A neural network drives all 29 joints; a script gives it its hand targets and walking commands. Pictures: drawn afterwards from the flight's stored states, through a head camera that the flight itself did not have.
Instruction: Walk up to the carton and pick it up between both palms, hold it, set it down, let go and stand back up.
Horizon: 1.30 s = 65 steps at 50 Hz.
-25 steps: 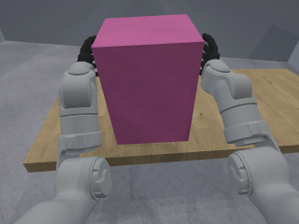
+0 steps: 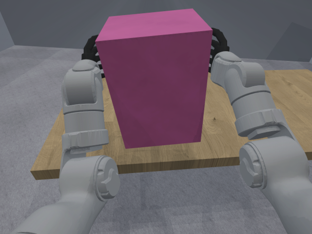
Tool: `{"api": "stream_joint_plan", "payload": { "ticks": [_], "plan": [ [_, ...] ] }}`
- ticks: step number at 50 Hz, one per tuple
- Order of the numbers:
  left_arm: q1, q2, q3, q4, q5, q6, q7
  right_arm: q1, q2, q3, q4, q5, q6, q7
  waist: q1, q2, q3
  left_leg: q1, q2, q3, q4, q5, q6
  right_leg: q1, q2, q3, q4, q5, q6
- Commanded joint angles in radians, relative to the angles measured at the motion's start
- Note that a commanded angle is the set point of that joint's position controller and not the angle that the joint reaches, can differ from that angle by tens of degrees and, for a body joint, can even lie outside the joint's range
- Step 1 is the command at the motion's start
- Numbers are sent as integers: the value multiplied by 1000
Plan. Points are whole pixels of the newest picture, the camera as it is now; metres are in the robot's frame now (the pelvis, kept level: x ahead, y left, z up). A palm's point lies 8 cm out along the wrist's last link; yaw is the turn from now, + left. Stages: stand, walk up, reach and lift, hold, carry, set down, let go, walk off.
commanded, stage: hold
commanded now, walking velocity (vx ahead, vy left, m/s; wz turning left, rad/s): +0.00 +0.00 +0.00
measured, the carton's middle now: (157, 82) +0.39 +0.00 +0.26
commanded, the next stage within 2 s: none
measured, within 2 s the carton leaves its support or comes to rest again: neither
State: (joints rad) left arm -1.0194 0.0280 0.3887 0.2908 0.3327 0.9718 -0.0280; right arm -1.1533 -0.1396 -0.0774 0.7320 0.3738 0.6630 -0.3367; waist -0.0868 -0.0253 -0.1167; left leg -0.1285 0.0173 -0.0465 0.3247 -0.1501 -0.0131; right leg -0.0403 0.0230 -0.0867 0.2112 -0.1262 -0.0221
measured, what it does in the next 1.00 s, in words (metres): stands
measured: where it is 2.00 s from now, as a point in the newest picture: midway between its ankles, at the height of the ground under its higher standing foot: outside the picture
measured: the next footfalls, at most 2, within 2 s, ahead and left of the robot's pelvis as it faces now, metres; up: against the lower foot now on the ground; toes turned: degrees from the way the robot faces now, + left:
none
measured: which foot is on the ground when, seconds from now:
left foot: down 0.00-1.00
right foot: down 0.00-1.00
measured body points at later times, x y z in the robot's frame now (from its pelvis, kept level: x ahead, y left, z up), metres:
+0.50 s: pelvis +0.00 +0.00 +0.00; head -0.07 +0.02 +0.44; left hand +0.38 +0.16 +0.33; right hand +0.39 -0.13 +0.34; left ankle +0.02 +0.12 -0.75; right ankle +0.00 -0.10 -0.75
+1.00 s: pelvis -0.01 +0.00 +0.00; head -0.09 +0.01 +0.44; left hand +0.37 +0.15 +0.33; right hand +0.38 -0.13 +0.34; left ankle +0.02 +0.12 -0.75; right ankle +0.00 -0.10 -0.75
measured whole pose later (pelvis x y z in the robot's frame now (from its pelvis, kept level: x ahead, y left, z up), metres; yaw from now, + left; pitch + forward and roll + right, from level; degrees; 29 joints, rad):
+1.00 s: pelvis -0.01 +0.00 +0.00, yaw +1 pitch -2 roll -1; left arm -1.11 0.06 0.42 0.46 0.30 0.92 -0.02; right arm -1.24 -0.17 -0.08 0.85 0.39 0.67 -0.35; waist -0.06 -0.02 -0.17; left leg -0.16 0.02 -0.06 0.32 -0.12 -0.02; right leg -0.08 0.03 -0.09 0.23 -0.12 -0.03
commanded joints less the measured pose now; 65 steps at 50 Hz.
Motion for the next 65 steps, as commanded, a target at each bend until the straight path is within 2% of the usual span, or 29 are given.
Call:
{"api": "stream_joint_plan", "payload": {
  "ticks": [1,14,21,22,23,24,27,29,33,39,45,50,56,65],
  "plan": [
    [-712,-469,-353,-138,-193,-83,-118,-686,410,176,-244,112,-15,57,-15,67,-439,175,-67,51,28,381,-42,97,49,8,4,237,56],
    [-765,-435,-319,-89,-197,-82,-118,-734,411,165,-194,131,2,54,-2,61,-402,117,-64,48,17,321,-32,94,37,17,9,205,60],
    [-782,-414,-288,-37,-186,-91,-113,-739,392,143,-123,126,3,60,6,61,-377,109,-62,48,13,306,-36,85,36,18,4,173,56],
    [-618,-474,-291,-140,-213,-83,-124,-618,384,252,-300,232,-5,43,78,36,-522,227,-65,20,34,544,-40,226,40,17,5,398,54],
    [-636,-418,-349,-184,-201,-75,-136,-600,376,272,-301,225,1,27,20,40,-449,258,-72,24,43,625,-49,171,45,13,13,486,57],
    [-603,-433,-343,-174,-193,-57,-153,-596,348,266,-302,230,9,19,41,62,-430,265,-69,23,30,608,-52,148,33,17,1,437,49],
    [-641,-443,-368,-177,-212,-43,-169,-607,323,205,-267,185,15,30,3,59,-319,176,-67,37,-22,401,-53,99,31,12,-26,216,42],
    [-697,-469,-381,-179,-228,-47,-164,-644,337,171,-250,159,11,44,-14,74,-296,104,-63,43,-46,270,-50,104,38,10,-16,128,36],
    [-770,-494,-395,-163,-251,-65,-142,-706,368,153,-230,142,7,58,-19,101,-327,59,-59,39,-50,186,-48,100,46,7,6,84,35],
    [-789,-475,-333,-42,-241,-89,-122,-737,373,132,-148,131,4,72,5,98,-341,3,-59,41,-56,103,-37,90,44,2,16,40,44],
    [-798,-445,-265,46,-216,-114,-119,-750,382,117,-94,123,-8,83,26,66,-355,10,-62,40,-44,114,-25,70,39,2,6,40,50],
    [-798,-436,-248,66,-207,-126,-125,-755,393,118,-99,123,-16,80,29,44,-365,44,-67,36,-27,157,-20,57,33,4,-6,66,54],
    [-785,-447,-273,37,-215,-127,-136,-751,401,132,-150,132,-15,65,17,43,-380,85,-70,29,-11,213,-22,55,27,8,-15,110,55],
    [-752,-470,-331,-54,-229,-102,-147,-717,388,156,-212,151,-2,47,0,71,-383,117,-68,24,-9,277,-39,74,29,11,-12,148,49]
  ]
}}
